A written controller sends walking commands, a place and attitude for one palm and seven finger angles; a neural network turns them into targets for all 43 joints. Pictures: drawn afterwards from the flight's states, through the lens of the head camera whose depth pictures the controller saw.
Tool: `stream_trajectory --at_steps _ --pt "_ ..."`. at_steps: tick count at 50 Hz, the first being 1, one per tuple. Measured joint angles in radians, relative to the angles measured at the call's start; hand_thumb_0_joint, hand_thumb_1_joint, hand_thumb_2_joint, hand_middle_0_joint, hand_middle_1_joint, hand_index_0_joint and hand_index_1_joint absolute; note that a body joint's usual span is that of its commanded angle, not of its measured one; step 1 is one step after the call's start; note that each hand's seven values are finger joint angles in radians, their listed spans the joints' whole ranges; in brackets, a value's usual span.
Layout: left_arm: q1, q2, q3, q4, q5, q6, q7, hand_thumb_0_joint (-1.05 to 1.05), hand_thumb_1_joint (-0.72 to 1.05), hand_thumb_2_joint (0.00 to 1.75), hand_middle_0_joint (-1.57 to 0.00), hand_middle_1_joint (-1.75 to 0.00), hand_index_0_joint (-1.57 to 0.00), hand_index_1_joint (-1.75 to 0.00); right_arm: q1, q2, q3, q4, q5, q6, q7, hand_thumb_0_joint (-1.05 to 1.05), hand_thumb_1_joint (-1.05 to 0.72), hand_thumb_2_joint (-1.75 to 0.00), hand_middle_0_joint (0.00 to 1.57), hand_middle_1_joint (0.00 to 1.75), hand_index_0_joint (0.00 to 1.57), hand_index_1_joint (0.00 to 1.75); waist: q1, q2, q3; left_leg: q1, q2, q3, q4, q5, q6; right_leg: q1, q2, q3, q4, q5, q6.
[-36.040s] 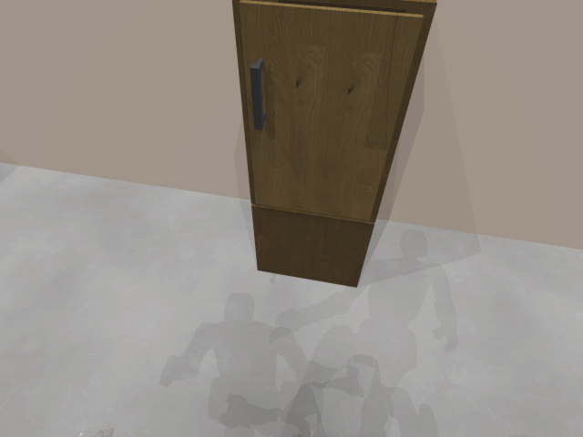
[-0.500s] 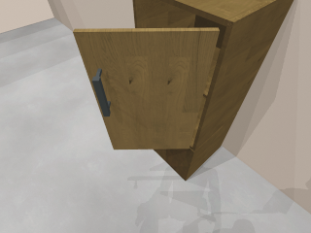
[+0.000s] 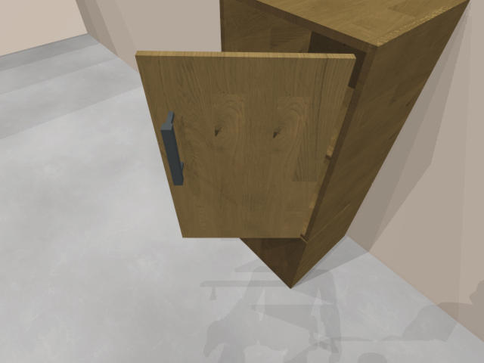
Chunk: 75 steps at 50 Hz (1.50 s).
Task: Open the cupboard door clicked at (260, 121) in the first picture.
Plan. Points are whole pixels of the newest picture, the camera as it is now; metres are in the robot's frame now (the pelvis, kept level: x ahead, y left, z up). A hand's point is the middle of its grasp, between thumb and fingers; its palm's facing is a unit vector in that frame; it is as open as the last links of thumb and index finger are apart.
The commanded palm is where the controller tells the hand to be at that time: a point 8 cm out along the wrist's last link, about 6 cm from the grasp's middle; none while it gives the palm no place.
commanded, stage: look again from close up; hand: left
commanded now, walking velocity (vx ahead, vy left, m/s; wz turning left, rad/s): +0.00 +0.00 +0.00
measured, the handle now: (174, 150) +0.50 +0.18 +0.06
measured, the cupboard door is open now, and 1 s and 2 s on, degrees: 49 49 49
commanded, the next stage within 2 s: raise the hand with hooked fingers in 0.60 s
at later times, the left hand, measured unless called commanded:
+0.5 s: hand out of the picture +0.02 +0.18 -0.17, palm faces +0.01 -0.98 -0.21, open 7.4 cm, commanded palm none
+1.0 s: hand (142, 320) +0.19 +0.17 -0.01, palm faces +0.10 -0.99 -0.05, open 8.0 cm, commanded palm +0.12 +0.24 -0.04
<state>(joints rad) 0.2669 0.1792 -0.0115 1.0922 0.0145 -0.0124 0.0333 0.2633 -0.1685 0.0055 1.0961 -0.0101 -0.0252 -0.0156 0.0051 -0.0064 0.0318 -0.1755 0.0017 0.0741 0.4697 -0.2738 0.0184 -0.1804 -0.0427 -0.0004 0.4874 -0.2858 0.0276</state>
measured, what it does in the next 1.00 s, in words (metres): lowers itself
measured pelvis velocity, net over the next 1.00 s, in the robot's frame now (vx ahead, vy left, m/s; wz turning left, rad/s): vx -0.03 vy -0.03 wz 0.03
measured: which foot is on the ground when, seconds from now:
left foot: down 0.00-1.00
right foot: down 0.00-1.00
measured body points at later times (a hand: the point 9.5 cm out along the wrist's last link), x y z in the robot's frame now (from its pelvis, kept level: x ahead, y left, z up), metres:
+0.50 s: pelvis +0.00 -0.01 +0.00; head +0.02 +0.00 +0.45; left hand +0.02 +0.23 -0.16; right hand +0.03 -0.24 -0.15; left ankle -0.01 +0.10 -0.74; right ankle -0.01 -0.14 -0.74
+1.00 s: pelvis -0.03 -0.03 -0.05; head +0.00 -0.02 +0.40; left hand +0.17 +0.22 +0.00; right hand +0.17 -0.27 -0.11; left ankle -0.01 +0.10 -0.74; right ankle -0.01 -0.14 -0.74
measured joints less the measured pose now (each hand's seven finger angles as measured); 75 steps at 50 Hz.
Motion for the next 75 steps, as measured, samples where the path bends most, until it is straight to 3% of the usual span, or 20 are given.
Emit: stream_trajectory --at_steps 36,37,38,41,44,46,49,51,54,57,61,64,69,72,75 --pt "-0.029 0.01 0.003 0.017 0.003 -0.01 0.004 0.0 0.91 0.9 -0.2 -0.3 -0.2 -0.3 -0.05 -0.013 -0.006 0.033 0.003 0.005 0.001 0.01 -0.9 -0.9 0.2 0.29 0.2 0.3 0.004 -0.003 0.005 0.006 0.017 -0.011 -0.029 0.016 -0.016 0.015 0.017 -0.012 -0.042 0.018 -0.012" --pt "0.02 0.005 0.027 -0.14 -0.036 0.05 0.004 0.0 0.91 0.9 -0.2 -0.3 -0.2 -0.3 -0.032 -0.015 -0.004 -0.013 0.016 -0.004 -0.002 0.01 -0.9 -0.9 0.2 0.29 0.2 0.3 0.002 -0.001 0.009 -0.004 0.018 -0.014 -0.013 0.01 -0.017 0.008 0.018 -0.015 -0.033 0.016 -0.013" --pt "0.08 0.002 0.047 -0.335 -0.06 0.063 0.012 0.01 0.9 0.9 -0.2 -0.3 -0.2 -0.3 -0.003 -0.016 -0.003 -0.063 0.024 -0.044 -0.015 0.01 -0.9 -0.9 0.2 0.29 0.2 0.3 0.01 -0.007 0.009 -0.006 0.013 -0.011 -0.01 0.008 -0.017 -0.002 0.013 -0.012 -0.013 0.009 -0.017" --pt "0.167 -0.005 0.058 -0.739 -0.124 -0.015 0.053 0.01 0.89 0.89 -0.2 -0.31 -0.2 -0.31 0.044 -0.026 -0.013 -0.18 0.044 -0.161 -0.038 0.01 -0.9 -0.9 0.2 0.29 0.2 0.3 -0.002 -0.003 -0.021 -0.045 -0.003 -0.031 0.029 0.0 -0.017 -0.041 -0.006 -0.031 0.052 -0.027 -0.016" --pt "0.107 -0.02 0.113 -0.865 -0.171 -0.184 0.005 0.01 0.85 0.88 -0.2 -0.34 -0.2 -0.34 0.014 -0.045 -0.027 -0.276 0.03 -0.208 -0.033 0.01 -0.9 -0.9 0.2 0.29 0.2 0.3 -0.025 0.012 -0.071 -0.17 -0.001 -0.053 0.141 -0.033 -0.019 -0.15 -0.007 -0.052 0.147 -0.059 -0.018" --pt "0.059 -0.017 0.155 -0.868 -0.202 -0.331 -0.072 0.01 0.82 0.87 -0.2 -0.36 -0.2 -0.36 -0.025 -0.053 -0.038 -0.336 0.021 -0.225 -0.018 0.01 -0.9 -0.9 0.2 0.29 0.2 0.3 -0.025 0.007 -0.112 -0.281 0.008 -0.049 0.238 -0.065 -0.026 -0.266 -0.002 -0.045 0.247 -0.091 -0.026" --pt "0.029 0.001 0.192 -0.851 -0.244 -0.531 -0.236 0.0 0.77 0.84 -0.2 -0.39 -0.2 -0.39 -0.08 -0.068 -0.056 -0.426 0.018 -0.244 0.01 0.01 -0.9 -0.9 0.2 0.29 0.2 0.3 -0.017 -0.01 -0.153 -0.446 0.023 -0.044 0.401 -0.127 -0.032 -0.438 0.008 -0.035 0.415 -0.149 -0.035" --pt "0.042 0.015 0.204 -0.852 -0.27 -0.568 -0.334 0.0 0.72 0.82 -0.21 -0.42 -0.21 -0.42 -0.106 -0.085 -0.065 -0.487 0.027 -0.243 0.016 0.01 -0.9 -0.9 0.2 0.29 0.2 0.3 -0.006 -0.016 -0.164 -0.525 0.03 -0.049 0.49 -0.15 -0.039 -0.518 0.012 -0.035 0.508 -0.185 -0.042" --pt "0.089 0.024 0.214 -0.872 -0.311 -0.507 -0.396 0.0 0.66 0.8 -0.21 -0.46 -0.21 -0.46 -0.121 -0.105 -0.07 -0.556 0.044 -0.232 -0.002 0.01 -0.9 -0.9 0.2 0.29 0.2 0.3 0.015 -0.018 -0.169 -0.598 0.033 -0.062 0.587 -0.194 -0.045 -0.583 0.014 -0.044 0.597 -0.226 -0.049" --pt "0.132 0.024 0.229 -0.925 -0.317 -0.443 -0.371 0.0 0.58 0.77 -0.22 -0.51 -0.22 -0.51 -0.114 -0.111 -0.065 -0.588 0.047 -0.231 -0.027 0.01 -0.9 -0.9 0.2 0.29 0.2 0.3 0.035 -0.01 -0.162 -0.629 0.038 -0.088 0.634 -0.218 -0.052 -0.598 0.018 -0.068 0.627 -0.244 -0.056" --pt "0.134 0.047 0.246 -1.009 -0.31 -0.438 -0.346 0.01 0.49 0.73 -0.23 -0.56 -0.23 -0.56 -0.095 -0.094 -0.033 -0.567 0.042 -0.238 -0.053 0.01 -0.9 -0.9 0.2 0.29 0.2 0.3 0.049 0.004 -0.149 -0.64 0.047 -0.124 0.653 -0.225 -0.056 -0.585 0.03 -0.103 0.617 -0.245 -0.064" --pt "0.073 0.078 0.261 -1.012 -0.322 -0.425 -0.38 0.01 0.42 0.7 -0.23 -0.61 -0.23 -0.61 -0.083 -0.073 -0.003 -0.529 0.044 -0.238 -0.063 0.01 -0.9 -0.9 0.2 0.29 0.2 0.3 0.044 0.017 -0.139 -0.641 0.052 -0.141 0.647 -0.219 -0.059 -0.574 0.037 -0.12 0.595 -0.235 -0.066" --pt "-0.018 0.123 0.295 -0.958 -0.353 -0.316 -0.436 0.01 0.3 0.65 -0.24 -0.68 -0.24 -0.68 -0.044 -0.044 0.026 -0.491 0.049 -0.225 -0.066 0.01 -0.9 -0.9 0.21 0.3 0.2 0.3 0.014 0.036 -0.13 -0.607 0.055 -0.13 0.593 -0.197 -0.057 -0.543 0.041 -0.109 0.536 -0.205 -0.06" --pt "-0.025 0.131 0.318 -0.939 -0.364 -0.274 -0.432 0.0 0.24 0.62 -0.24 -0.73 -0.24 -0.73 -0.009 -0.042 0.026 -0.487 0.047 -0.222 -0.062 0.02 -0.9 -0.9 0.21 0.3 0.21 0.3 -0.003 0.041 -0.133 -0.576 0.054 -0.11 0.547 -0.182 -0.049 -0.52 0.04 -0.091 0.495 -0.186 -0.052" --pt "-0.017 0.127 0.333 -0.945 -0.367 -0.274 -0.413 0.0 0.17 0.59 -0.25 -0.77 -0.25 -0.77 0.022 -0.055 0.016 -0.484 0.044 -0.227 -0.059 0.02 -0.9 -0.9 0.21 0.3 0.21 0.3 -0.012 0.041 -0.134 -0.548 0.05 -0.092 0.512 -0.172 -0.04 -0.5 0.036 -0.075 0.463 -0.173 -0.044"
